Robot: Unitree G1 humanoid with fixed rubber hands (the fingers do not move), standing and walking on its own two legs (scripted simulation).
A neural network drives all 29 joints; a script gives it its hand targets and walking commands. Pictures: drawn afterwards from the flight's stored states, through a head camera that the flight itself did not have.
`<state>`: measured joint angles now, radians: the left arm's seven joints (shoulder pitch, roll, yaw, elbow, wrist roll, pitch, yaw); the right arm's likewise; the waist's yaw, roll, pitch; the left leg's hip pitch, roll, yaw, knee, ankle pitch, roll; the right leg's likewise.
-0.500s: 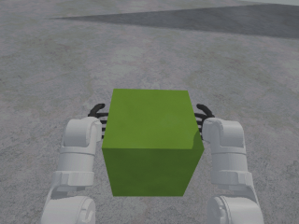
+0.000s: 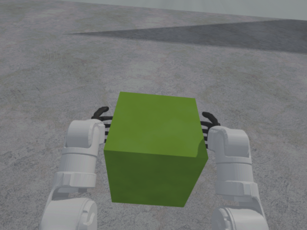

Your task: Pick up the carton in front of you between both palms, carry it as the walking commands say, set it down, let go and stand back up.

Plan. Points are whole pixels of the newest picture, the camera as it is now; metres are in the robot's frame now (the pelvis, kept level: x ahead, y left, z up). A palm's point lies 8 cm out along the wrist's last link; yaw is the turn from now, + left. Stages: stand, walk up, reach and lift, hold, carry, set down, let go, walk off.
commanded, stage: carry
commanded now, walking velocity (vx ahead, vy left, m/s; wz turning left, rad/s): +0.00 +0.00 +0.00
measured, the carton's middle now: (152, 151) +0.35 +0.01 +0.05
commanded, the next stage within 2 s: none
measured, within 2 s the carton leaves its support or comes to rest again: neither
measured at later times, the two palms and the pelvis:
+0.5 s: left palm (109, 137) +0.32 +0.12 +0.13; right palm (230, 142) +0.32 -0.18 +0.13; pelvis -0.02 -0.03 +0.00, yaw +0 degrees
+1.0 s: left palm (109, 138) +0.32 +0.12 +0.13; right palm (229, 143) +0.32 -0.18 +0.13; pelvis -0.03 -0.03 +0.00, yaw +0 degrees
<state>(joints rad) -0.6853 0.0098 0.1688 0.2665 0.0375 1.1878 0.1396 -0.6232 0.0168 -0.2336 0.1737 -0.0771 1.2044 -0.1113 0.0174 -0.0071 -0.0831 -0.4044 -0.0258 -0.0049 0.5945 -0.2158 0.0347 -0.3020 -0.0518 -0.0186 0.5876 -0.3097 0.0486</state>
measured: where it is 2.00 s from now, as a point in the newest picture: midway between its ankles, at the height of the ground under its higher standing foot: outside the picture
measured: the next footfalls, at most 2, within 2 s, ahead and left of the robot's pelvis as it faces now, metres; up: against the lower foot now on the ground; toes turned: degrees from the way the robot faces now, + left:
none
